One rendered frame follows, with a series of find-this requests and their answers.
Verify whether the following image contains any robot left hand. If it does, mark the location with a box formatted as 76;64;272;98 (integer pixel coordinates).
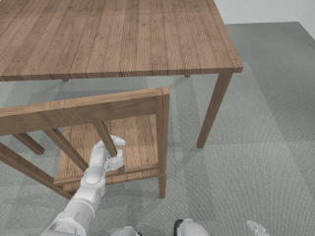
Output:
89;135;126;172

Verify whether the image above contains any table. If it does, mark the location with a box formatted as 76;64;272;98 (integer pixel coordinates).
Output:
0;0;244;155

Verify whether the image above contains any robot right thigh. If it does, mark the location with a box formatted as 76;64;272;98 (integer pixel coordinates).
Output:
176;221;210;236

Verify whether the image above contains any chair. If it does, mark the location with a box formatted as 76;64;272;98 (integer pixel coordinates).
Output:
0;87;170;201

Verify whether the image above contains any right robot foot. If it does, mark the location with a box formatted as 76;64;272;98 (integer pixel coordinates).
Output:
173;219;184;236

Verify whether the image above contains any robot right hand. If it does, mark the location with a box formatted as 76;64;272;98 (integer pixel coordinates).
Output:
246;220;271;236

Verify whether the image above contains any left robot forearm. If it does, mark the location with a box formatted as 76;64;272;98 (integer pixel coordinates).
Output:
40;165;106;236

